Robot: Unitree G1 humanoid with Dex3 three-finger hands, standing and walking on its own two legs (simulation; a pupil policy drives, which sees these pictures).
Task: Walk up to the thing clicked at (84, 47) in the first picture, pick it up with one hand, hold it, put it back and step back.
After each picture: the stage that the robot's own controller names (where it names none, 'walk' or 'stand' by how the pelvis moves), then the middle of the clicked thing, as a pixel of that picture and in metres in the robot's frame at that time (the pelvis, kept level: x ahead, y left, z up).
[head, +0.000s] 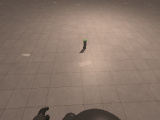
stand; (84, 44) +1.54 +0.12 -0.65
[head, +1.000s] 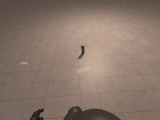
walk; (82, 49) +1.42 +0.23 -0.64
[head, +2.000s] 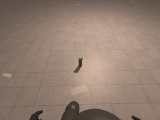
walk; (80, 61) +0.95 +0.22 -0.64
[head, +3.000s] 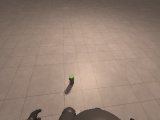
walk; (71, 80) +0.59 +0.21 -0.63
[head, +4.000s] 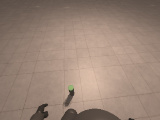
stand; (71, 90) +0.42 +0.20 -0.64
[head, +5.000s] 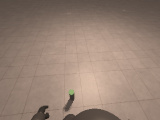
stand; (71, 95) +0.40 +0.19 -0.66
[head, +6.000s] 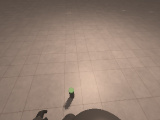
stand; (71, 93) +0.43 +0.19 -0.66
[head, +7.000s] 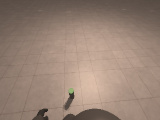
stand; (71, 93) +0.41 +0.20 -0.66
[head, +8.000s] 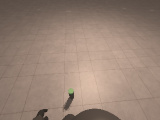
stand; (71, 94) +0.40 +0.20 -0.66
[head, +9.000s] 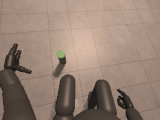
go down; (62, 58) +0.47 +0.24 -0.34
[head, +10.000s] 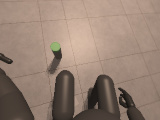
go down; (57, 52) +0.48 +0.27 -0.26
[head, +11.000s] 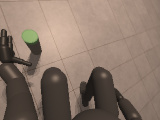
close in; (34, 45) +0.46 +0.31 -0.17
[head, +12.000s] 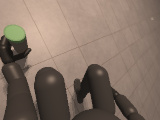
close; (19, 43) +0.45 +0.32 -0.16
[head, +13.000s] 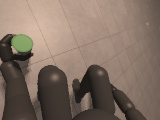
lift; (24, 47) +0.40 +0.31 -0.16
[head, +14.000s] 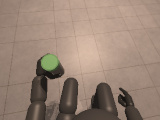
lift; (56, 67) +0.32 +0.22 +0.01
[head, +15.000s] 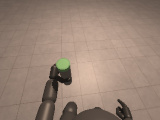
hold; (65, 73) +0.31 +0.16 +0.02
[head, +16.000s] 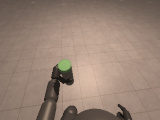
hold; (67, 74) +0.31 +0.15 +0.03
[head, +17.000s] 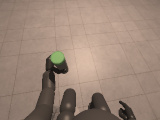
crouch; (61, 64) +0.38 +0.19 -0.02
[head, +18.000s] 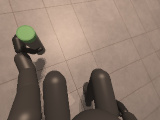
lower; (34, 43) +0.47 +0.29 -0.09
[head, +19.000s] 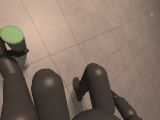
lower; (17, 44) +0.44 +0.31 -0.16
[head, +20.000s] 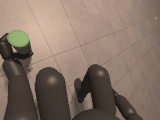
lower; (23, 47) +0.42 +0.31 -0.16
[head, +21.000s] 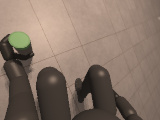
lower; (24, 48) +0.41 +0.31 -0.16
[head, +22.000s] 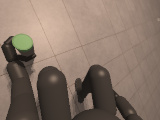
lower; (26, 50) +0.40 +0.30 -0.16
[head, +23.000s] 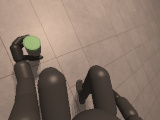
open; (34, 51) +0.42 +0.27 -0.16
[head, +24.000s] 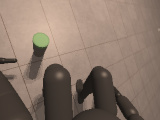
stand; (39, 47) +0.41 +0.27 -0.17
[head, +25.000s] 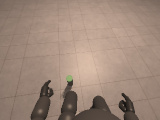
stand; (70, 81) +0.40 +0.18 -0.50
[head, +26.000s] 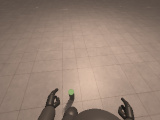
stand; (71, 95) +0.38 +0.17 -0.60
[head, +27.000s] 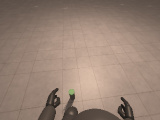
stand; (72, 94) +0.38 +0.17 -0.60
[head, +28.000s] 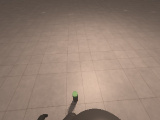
stand; (75, 97) +0.39 +0.16 -0.65
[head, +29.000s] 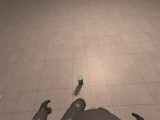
walk; (80, 80) +0.48 +0.15 -0.64
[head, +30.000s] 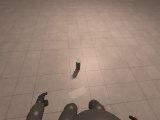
walk; (78, 65) +0.78 +0.12 -0.64
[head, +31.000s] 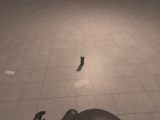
stand; (82, 60) +1.03 +0.16 -0.64
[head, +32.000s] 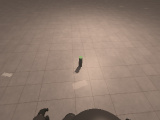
stand; (80, 61) +1.03 +0.16 -0.66
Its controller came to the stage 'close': yes
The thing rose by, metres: 0.67
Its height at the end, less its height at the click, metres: +0.00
